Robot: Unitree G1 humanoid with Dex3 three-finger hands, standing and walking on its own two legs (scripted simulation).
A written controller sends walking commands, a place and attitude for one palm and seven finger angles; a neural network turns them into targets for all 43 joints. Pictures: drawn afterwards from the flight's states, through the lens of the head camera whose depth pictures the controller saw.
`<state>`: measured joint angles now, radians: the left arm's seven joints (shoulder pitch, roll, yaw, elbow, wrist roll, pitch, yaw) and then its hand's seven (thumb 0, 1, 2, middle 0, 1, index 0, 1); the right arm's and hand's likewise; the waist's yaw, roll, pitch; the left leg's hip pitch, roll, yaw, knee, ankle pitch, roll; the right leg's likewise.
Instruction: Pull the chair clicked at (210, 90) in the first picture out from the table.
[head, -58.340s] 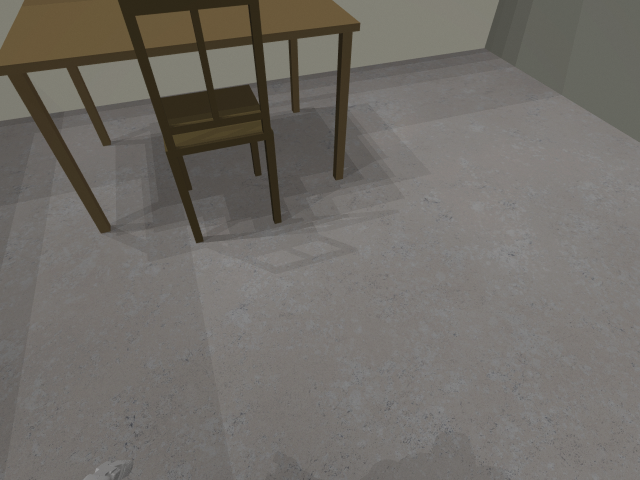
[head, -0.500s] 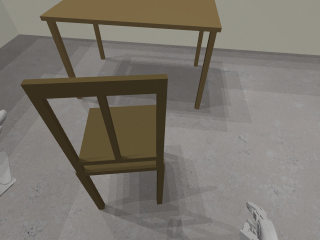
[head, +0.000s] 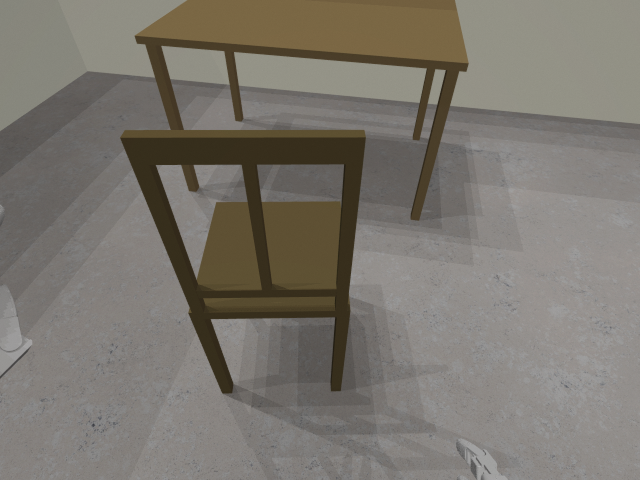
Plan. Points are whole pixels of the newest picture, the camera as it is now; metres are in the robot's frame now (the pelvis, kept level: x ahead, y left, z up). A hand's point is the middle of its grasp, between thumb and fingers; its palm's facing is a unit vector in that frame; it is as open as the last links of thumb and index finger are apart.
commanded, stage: stop stepping back and stand still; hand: left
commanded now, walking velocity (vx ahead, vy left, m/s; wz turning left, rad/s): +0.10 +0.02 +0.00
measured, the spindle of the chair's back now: (259, 234) +0.56 +0.15 -0.05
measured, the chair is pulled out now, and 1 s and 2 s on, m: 0.72 0.72 0.72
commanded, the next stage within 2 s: let the arm hang, fingers relaxed in 0.26 s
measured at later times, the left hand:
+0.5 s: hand (135, 395) +0.22 +0.25 +0.00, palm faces +0.12 -0.90 -0.42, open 7.4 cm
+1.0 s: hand out of the picture -0.09 +0.21 -0.16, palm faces +0.04 -0.97 -0.24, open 7.3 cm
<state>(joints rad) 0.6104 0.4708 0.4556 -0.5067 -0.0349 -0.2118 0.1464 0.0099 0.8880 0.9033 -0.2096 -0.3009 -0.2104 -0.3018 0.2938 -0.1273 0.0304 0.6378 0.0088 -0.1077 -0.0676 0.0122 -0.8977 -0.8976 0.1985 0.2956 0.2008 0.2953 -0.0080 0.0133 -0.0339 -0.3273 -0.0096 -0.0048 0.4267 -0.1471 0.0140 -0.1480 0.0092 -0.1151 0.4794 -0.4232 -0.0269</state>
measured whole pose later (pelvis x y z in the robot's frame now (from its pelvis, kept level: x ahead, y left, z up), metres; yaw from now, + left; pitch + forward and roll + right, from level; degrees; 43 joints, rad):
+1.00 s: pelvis -0.02 +0.02 +0.00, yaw +2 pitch -1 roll -1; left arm 0.43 0.20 -0.02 1.08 0.01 0.03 0.02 0.00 0.92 0.90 -0.20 -0.30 -0.20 -0.30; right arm 0.34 -0.18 0.00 1.03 -0.01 0.03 -0.03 0.00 -0.91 -0.90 0.19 0.29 0.20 0.29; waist 0.00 0.04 0.06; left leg -0.28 0.00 0.02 0.47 -0.17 0.02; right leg -0.15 -0.03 -0.12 0.45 -0.28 0.00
